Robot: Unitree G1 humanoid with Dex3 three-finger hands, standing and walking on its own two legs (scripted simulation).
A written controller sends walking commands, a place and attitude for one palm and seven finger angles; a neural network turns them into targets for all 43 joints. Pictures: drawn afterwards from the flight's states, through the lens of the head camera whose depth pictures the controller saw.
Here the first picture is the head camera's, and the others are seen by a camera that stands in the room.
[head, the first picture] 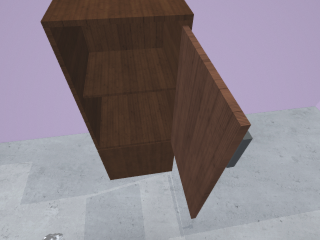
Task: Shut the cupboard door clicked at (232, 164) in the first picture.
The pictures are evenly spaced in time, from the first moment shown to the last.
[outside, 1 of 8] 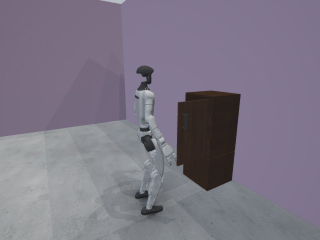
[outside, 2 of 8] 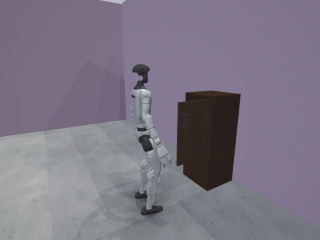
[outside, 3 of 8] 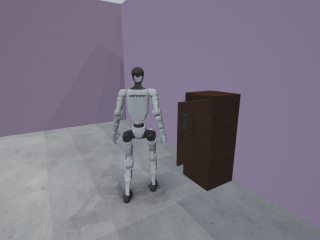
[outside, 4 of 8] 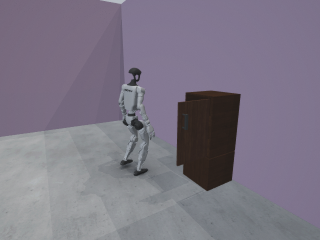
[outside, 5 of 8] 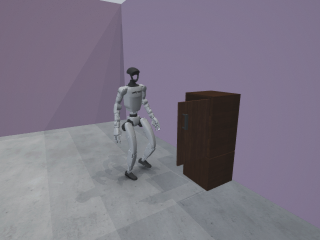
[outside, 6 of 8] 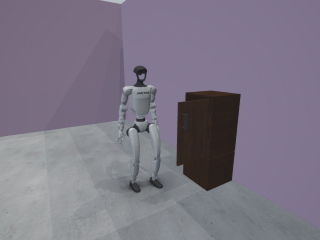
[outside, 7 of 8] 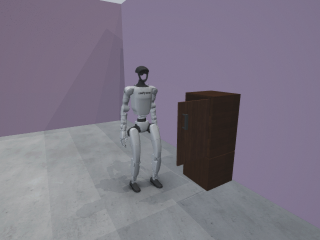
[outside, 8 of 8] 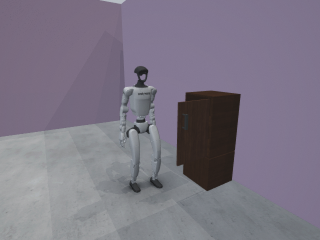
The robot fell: no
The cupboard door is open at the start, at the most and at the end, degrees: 91 91 91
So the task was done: no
